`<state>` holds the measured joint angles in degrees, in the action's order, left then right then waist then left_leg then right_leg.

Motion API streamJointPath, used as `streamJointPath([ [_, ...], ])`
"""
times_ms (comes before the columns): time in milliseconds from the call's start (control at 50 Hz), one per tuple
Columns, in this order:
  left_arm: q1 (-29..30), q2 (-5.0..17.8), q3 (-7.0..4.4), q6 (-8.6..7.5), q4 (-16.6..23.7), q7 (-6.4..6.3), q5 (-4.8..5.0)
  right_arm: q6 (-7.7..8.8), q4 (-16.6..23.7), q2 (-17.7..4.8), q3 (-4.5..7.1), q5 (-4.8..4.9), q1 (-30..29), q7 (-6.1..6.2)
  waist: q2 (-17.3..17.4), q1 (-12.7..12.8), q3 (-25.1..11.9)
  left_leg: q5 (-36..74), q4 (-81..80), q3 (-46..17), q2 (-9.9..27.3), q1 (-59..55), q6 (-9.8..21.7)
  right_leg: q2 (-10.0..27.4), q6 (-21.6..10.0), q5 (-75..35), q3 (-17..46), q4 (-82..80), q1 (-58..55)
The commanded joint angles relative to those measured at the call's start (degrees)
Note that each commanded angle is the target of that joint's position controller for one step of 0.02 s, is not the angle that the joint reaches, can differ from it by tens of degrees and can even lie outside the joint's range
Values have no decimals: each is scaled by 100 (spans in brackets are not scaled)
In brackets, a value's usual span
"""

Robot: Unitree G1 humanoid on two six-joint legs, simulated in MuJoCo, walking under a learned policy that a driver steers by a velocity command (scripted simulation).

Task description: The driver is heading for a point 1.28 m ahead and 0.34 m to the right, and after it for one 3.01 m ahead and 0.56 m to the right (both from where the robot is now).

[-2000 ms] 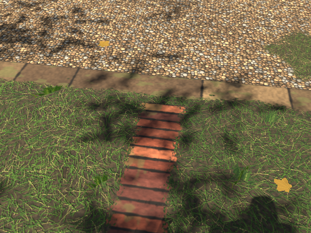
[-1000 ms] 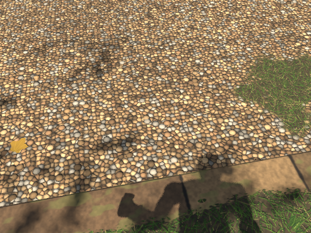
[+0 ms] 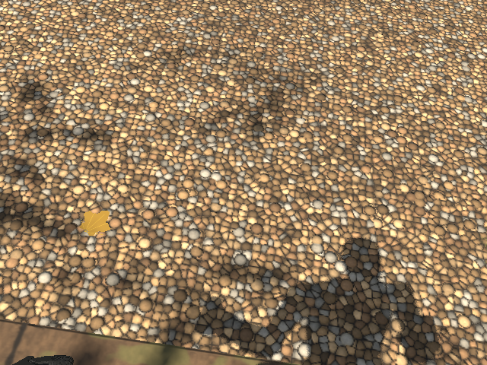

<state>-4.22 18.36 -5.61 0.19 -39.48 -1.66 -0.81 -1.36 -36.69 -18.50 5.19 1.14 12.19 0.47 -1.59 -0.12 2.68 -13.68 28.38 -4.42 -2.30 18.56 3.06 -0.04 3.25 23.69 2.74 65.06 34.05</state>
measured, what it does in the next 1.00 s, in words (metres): walks ahead, turning right: right foot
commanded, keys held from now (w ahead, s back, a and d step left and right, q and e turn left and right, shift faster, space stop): e+shift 0.24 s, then w+e+shift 0.48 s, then w+q+shift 0.28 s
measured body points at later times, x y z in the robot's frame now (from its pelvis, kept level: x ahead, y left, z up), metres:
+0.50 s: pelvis +0.11 -0.06 -0.01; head +0.13 -0.09 +0.44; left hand +0.33 +0.17 -0.09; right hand +0.11 -0.37 -0.13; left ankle +0.00 +0.09 -0.74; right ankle +0.11 -0.21 -0.72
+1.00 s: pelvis +0.44 -0.27 -0.04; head +0.48 -0.30 +0.41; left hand +0.55 -0.01 -0.15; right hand +0.60 -0.58 -0.10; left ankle +0.69 -0.30 -0.72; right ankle +0.16 -0.23 -0.73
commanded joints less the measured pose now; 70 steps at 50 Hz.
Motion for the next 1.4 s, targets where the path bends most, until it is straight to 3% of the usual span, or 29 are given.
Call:
streamJointPath([
  [20, -101, 350, -48, -64, 224, -21, 49, 41, 529, -774, 165, -44, -244, 139, 806, 67, -1216, 3690, -489, -1174, 1356, -1630, 900, 8, 111, -541, 103, -130, 571],
  [120, -158, 73, 125, -9, 42, 103, 95, 89, 296, -215, -142, -240, -337, 147, 925, -33, -1125, 3247, -605, -602, 1258, -1227, 785, 426, 167, -1058, 5, -1539, -496],
  [160, -112, 207, 107, 1, 60, 161, 149, 121, 204, -361, -132, -328, -400, 81, 1009, -122, -837, 2922, -766, -551, 1337, -878, 858, 416, 106, -1009, -122, -1887, -907],
  [240, -22, 580, -3, 27, 299, 191, 238, 38, 106, -801, 28, -254, -393, 86, 899, -269, -309, 2835, -730, -868, 1807, -1280, 1126, 336, -9, -123, -146, -1701, -220],
  [300, 102, 391, 65, 20, 440, 276, 332, 119, -9, -827, 89, -127, 64, 92, 792, -537, -214, -1056, -1543, -1536, 2198, -1927, 1163, 546, -225, -13, -90, -1556, 652],
  [340, 209, 340, 77, -62, 534, 337, 347, 276, -53, -780, 106, -85, 122, 82, 783, -540, 17, -1796, -1816, -1651, 2276, -2318, 1026, 631, -430, 1, -26, -1661, 1170],
  [500, 246, 133, 247, -223, 762, 499, 407, 535, -217, -888, 239, -47, 293, -159, 553, -459, -73, -513, -1781, 22, 2042, -2394, 624, 671, -761, -381, -585, -2092, 622],
  [560, -1121, 488, 68, -183, 347, 450, 365, 542, -180, -981, 223, -14, -222, -136, 539, 442, -548, 2318, -98, 1398, 1508, -1004, 134, -168, -1008, -805, -1494, -2685, -2088],
  [580, -2524, 1032, -211, -158, -62, 375, 355, 604, -78, -762, 131, -64, -284, -91, 162, 1112, -1120, 3211, 1898, 1792, 1121, 295, -159, -346, -1357, -646, -1109, -2576, -4204],
  [600, -3228, 2008, -443, -194, -137, 318, 380, 767, 425, -67, -103, -196, -511, -89, -1878, 1173, -1203, -889, 4483, 1477, 176, 2950, -627, 1111, -2370, 1181, 2436, -3961, -5657],
  [620, -3145, 1750, -287, -356, 151, 349, 335, 1032, 621, -258, -148, -88, -888, -108, -1527, 1212, -1789, -1702, 5433, -16, -75, 4072, -472, 1707, -2750, 2261, 4697, -5129, -6215],
  [640, -2854, 1336, -172, -443, 233, 362, 267, 1198, 672, -687, -76, 174, -1142, -182, -848, 1156, -1143, -1302, 5458, -185, 274, 4630, -264, 1878, -2589, 1826, 4447, -5250, -5999],
  [680, -2194, 997, -48, -449, 419, 352, 206, 1288, 481, -642, -120, -31, -822, -178, 126, 555, -538, -621, 4364, -191, 645, 3787, -193, 1497, -2320, 603, 3330, -5057, -4554],
  [760, -1396, 545, 143, -455, 532, 178, 156, 1017, 283, -609, -109, -209, -559, -263, -69, -42, 222, 439, 2877, 230, 733, 2655, -532, 799, -2078, -1226, 1659, -5470, -2706],
  [840, -1893, 545, 174, -557, 107, 53, 183, 991, 427, 39, -407, -119, -1588, -356, -249, 452, 539, 2746, 937, 855, 427, 1348, -475, 454, -1605, -1897, 483, -6031, -1664],
  [880, -2176, 632, 171, -629, -139, 85, 228, 993, 536, -59, -381, 32, -1976, -393, -262, 574, 707, 3058, 249, 840, 371, 1371, -249, 659, -1476, -1953, 371, -6303, -2225],
  [920, -2263, 660, 176, -625, -341, 103, 177, 991, 613, -198, -319, 103, -2093, -459, -292, 504, 641, 2878, -147, 874, 217, 1607, -7, 842, -1273, -3157, 69, -6102, -3212],
  [980, -2265, 898, 130, -515, -434, 16, -122, 925, 606, -548, -116, 181, -1502, -502, -801, 19, -252, 1880, 334, 1332, -480, 928, 327, 1032, -834, -7717, -310, -4670, -4368],
  [1020, -1652, 1063, 78, -376, -288, -62, -297, 733, 30, -894, 88, 255, 821, -395, -916, -1192, -1259, 1707, 632, 1214, -436, -1295, 619, 1070, -618, -9651, -572, -1938, -3842],
  [1040, -1204, 880, 140, -394, -35, -84, -344, 594, -302, -1040, 113, 179, 2188, -298, 5, -1700, -1790, 833, 1031, 78, 158, -3285, 886, 635, -537, -6765, -498, 589, -2118],
  [1060, -2384, -146, 412, -541, 64, 67, 33, 726, -416, -1265, 142, 88, 2022, -375, 2663, -632, -2581, -1705, 87, -3911, 1841, -5462, 2479, -598, 93, 418, 352, 3289, 811],
  [1080, -1808, 612, 375, -823, 239, 211, 233, 670, -265, -737, 125, 14, 1797, -278, 1422, -1000, -2657, -3384, -1144, -5079, 1703, -5121, 2119, -414, -332, -188, 910, 2943, 1163],
  [1100, -1059, 692, 355, -951, 497, 257, 401, 684, -184, -704, 87, -112, 1571, -213, 893, -861, -1616, -2849, -1292, -4480, 1652, -4191, 1841, -165, -452, -250, 948, 2631, 1335],
  [1120, -682, 549, 436, -1054, 639, 260, 263, 729, -163, -651, 70, -145, 1243, -250, -319, -494, -885, -2044, -1570, -4060, 1431, -2876, 1672, -1, -646, -444, 812, 1907, 1016],
  [1140, -609, 435, 431, -1065, 603, 233, 84, 779, -87, -560, 30, -157, 866, -252, -569, -180, -566, -1371, -1594, -3510, 1144, -1932, 1653, 161, -690, -544, 803, 1314, 633],
  [1160, -798, 360, 440, -1013, 566, 240, 39, 777, 7, -513, 0, -206, 586, -224, -364, 128, -245, -962, -1732, -3122, 859, -1163, 1718, 262, -653, -558, 825, 1048, 334],
  [1220, -749, 315, 450, -864, 658, 165, -54, 736, -37, -356, -54, 24, 470, -157, -88, 357, 302, -281, -1918, -2372, 503, 117, 1716, 490, -329, -595, 527, -169, 144],
  [1280, 342, 20, 561, -906, 1099, 186, -161, 716, -108, -557, 18, 137, 551, -11, 146, -49, 599, 130, -1964, -1584, -23, 1405, 1342, 234, -62, -2423, 81, -2235, -1001],
  [1400, 757, 456, 246, -944, 1266, 148, 265, 562, -415, -525, 80, 227, 1263, 58, 664, -357, 61, -9, -812, -2273, 273, -282, 743, -40, 57, -2792, 454, -3807, -1814],
])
